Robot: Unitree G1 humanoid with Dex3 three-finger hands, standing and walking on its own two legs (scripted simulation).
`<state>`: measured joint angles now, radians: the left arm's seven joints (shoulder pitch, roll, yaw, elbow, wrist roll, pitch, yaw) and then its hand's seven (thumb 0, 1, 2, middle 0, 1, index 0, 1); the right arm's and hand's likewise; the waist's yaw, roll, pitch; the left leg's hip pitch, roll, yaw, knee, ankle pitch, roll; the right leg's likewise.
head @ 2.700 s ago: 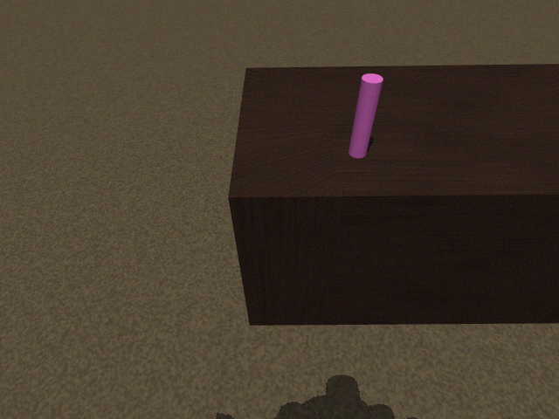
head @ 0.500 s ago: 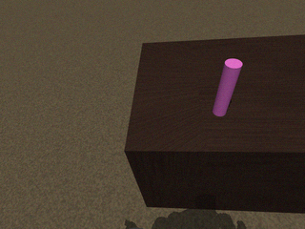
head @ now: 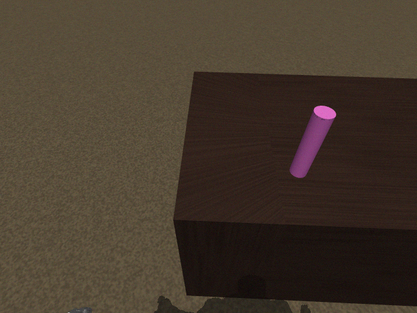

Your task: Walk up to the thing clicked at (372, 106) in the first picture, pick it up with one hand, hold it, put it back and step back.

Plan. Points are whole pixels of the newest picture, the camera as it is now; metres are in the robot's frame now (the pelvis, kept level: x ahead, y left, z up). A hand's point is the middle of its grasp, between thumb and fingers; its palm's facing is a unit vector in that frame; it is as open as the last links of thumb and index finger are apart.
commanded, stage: walk up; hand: right
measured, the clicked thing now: (309, 145) +0.51 -0.22 +0.03
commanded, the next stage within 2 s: stand in 0.78 s
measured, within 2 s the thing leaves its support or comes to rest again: neither
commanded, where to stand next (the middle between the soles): +0.03 +0.00 m, yaw -1 degrees
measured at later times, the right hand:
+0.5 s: hand out of the picture +0.09 -0.27 -0.15, palm faces -0.03 +0.95 -0.32, open 7.4 cm
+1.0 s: hand out of the picture +0.07 -0.27 -0.15, palm faces -0.02 +0.94 -0.33, open 7.4 cm
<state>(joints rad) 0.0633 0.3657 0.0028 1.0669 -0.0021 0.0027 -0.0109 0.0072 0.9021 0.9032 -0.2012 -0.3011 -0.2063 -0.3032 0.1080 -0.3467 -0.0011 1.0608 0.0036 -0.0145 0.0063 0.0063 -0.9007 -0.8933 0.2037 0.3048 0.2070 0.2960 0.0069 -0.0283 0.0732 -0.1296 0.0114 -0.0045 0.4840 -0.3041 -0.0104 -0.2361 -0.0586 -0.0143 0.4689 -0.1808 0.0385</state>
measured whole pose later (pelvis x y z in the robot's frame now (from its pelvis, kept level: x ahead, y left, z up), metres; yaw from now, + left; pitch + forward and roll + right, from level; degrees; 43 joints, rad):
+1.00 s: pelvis +0.01 -0.02 +0.01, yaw +0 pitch -2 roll +0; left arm 0.09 0.35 0.01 1.14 0.01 -0.01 -0.01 0.01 0.90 0.90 -0.20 -0.30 -0.21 -0.30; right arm 0.13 -0.35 0.00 1.13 -0.01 -0.01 0.01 0.01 -0.90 -0.89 0.20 0.30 0.21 0.30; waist 0.00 0.00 0.05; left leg -0.06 0.03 -0.01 0.33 -0.23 -0.04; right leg -0.18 -0.04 -0.03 0.36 -0.13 0.02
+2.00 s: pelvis +0.01 -0.02 +0.01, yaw +0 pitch -2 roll +0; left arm 0.11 0.35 0.00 1.12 0.01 -0.01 -0.01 0.01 0.90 0.90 -0.20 -0.30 -0.21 -0.30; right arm 0.13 -0.36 0.00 1.12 -0.01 -0.01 0.01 0.01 -0.90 -0.89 0.20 0.30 0.21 0.30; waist 0.00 0.01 0.05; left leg -0.04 0.05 -0.01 0.32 -0.24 -0.05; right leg -0.17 -0.02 -0.03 0.36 -0.15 0.01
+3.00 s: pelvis +0.01 -0.02 +0.01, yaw -1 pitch -2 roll +0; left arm 0.12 0.36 0.01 1.12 0.01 -0.01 -0.01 0.01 0.90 0.90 -0.20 -0.30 -0.21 -0.30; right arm 0.14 -0.35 0.00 1.11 -0.01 0.00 0.01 0.01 -0.90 -0.89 0.20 0.30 0.21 0.30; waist 0.00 0.00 0.05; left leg -0.04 0.05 0.00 0.32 -0.24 -0.04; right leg -0.17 -0.02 -0.02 0.36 -0.15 0.01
